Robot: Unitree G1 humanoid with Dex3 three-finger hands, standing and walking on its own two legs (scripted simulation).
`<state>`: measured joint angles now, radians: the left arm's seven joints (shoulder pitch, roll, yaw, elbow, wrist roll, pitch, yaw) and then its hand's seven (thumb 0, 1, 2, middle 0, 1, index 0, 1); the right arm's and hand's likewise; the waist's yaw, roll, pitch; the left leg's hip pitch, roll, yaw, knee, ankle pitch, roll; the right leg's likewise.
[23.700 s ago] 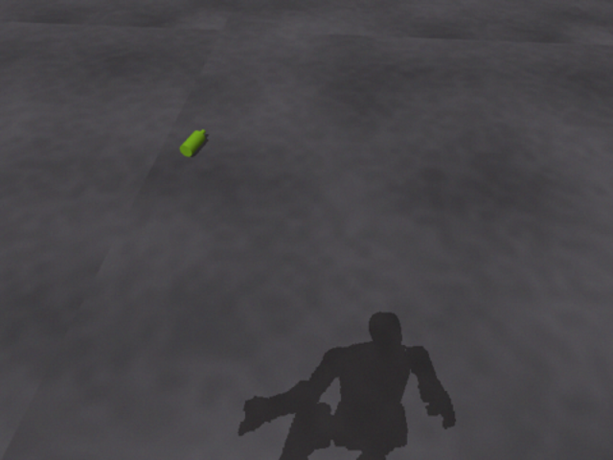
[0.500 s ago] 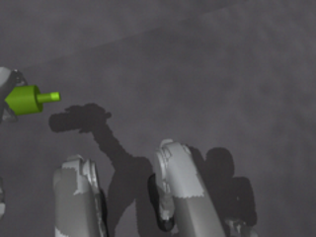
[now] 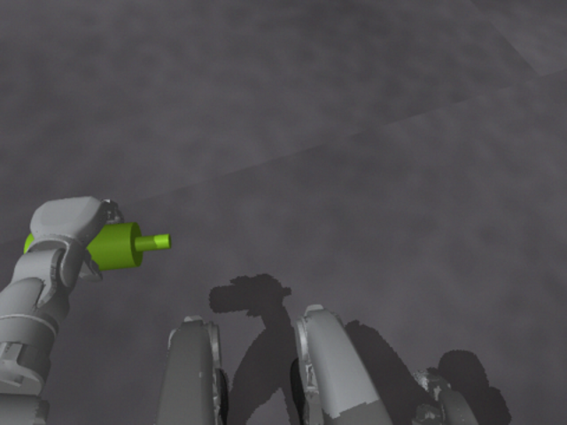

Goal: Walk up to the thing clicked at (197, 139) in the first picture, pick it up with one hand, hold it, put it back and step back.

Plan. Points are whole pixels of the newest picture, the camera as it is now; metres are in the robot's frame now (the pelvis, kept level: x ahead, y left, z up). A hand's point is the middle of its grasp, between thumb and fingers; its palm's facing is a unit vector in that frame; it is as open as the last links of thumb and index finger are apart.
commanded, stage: lift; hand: left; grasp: from above
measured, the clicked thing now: (105, 247) +0.41 +0.24 -0.12
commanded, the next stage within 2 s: hold in 0.78 s
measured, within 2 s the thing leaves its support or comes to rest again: neither
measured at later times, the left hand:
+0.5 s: hand (50, 220) +0.37 +0.23 +0.06, palm faces -0.46 -0.07 -0.89, open 9.6 cm
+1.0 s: hand (20, 174) +0.39 +0.23 +0.13, palm faces -0.45 -0.07 -0.89, open 9.7 cm
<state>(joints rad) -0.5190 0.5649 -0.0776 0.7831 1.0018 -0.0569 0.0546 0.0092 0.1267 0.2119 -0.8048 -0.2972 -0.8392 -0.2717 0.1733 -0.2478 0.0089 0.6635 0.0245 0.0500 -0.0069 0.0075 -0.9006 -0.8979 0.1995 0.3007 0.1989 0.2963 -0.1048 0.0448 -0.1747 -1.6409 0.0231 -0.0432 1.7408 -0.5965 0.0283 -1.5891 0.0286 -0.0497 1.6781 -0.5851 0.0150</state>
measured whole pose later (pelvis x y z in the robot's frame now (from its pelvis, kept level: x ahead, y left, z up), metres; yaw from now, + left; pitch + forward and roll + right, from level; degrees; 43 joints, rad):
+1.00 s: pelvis +0.08 +0.00 +0.21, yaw +2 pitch +9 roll -1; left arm -0.32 0.39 -0.19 0.83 1.01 0.00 0.12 0.00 0.07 0.35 -0.76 -0.38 -0.79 -0.37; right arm 0.26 -0.25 -0.05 0.74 0.04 0.02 -0.04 0.01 -0.89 -0.89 0.20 0.30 0.20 0.30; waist -0.05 0.03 -0.09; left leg -0.56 0.01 0.02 0.76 -0.37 0.02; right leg -0.53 0.02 0.02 0.72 -0.35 0.01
